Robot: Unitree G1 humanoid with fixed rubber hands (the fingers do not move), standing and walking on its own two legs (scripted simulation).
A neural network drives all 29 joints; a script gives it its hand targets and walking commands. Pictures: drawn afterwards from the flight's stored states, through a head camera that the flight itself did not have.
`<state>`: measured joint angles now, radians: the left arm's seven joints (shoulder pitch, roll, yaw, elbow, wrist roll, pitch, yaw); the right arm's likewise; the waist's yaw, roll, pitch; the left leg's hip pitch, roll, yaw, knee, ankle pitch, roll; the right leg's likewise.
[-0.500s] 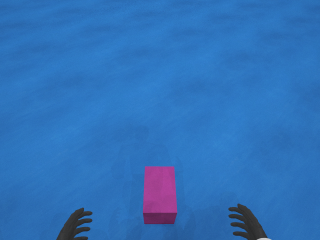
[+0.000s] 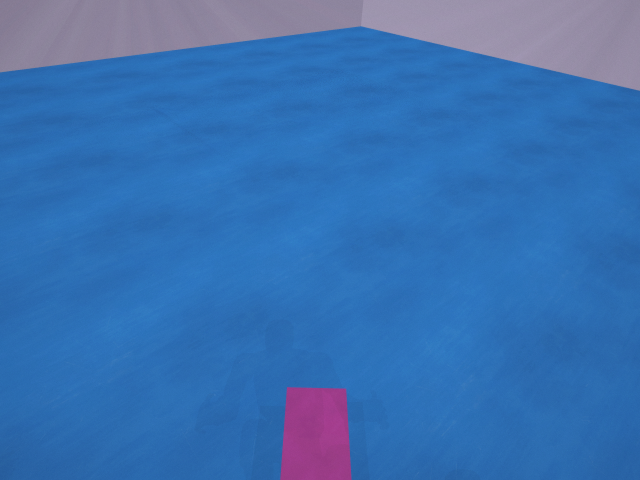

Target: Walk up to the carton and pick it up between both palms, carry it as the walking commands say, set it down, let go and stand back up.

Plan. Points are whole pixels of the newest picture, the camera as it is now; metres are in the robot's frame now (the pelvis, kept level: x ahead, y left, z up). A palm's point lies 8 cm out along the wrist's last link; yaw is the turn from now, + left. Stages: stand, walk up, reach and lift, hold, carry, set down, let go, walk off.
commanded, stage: stand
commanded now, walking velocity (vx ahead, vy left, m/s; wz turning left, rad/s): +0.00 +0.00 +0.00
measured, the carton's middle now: (314, 450) +0.48 -0.01 -0.66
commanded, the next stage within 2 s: none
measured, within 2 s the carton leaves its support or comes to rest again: neither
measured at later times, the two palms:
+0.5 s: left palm out of the picture +0.00 +0.30 -0.11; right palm out of the picture -0.01 -0.26 -0.11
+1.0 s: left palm out of the picture -0.02 +0.31 -0.12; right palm out of the picture -0.01 -0.27 -0.11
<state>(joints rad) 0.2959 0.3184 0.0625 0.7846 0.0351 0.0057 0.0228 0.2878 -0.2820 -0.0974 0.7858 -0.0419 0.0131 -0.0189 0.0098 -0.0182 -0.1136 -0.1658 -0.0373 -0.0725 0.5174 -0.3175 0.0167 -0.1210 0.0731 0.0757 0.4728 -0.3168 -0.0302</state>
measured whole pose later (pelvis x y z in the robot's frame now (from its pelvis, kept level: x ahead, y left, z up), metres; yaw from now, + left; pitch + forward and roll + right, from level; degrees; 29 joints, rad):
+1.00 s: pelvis -0.06 +0.02 +0.00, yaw +0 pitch -4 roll +0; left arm 0.26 0.33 0.02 1.03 0.02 -0.03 0.00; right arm 0.24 -0.30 -0.04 1.03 -0.02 -0.03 0.00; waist 0.01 -0.02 -0.02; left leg -0.19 -0.07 -0.07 0.43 -0.18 0.04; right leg -0.16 0.04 0.08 0.43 -0.21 0.00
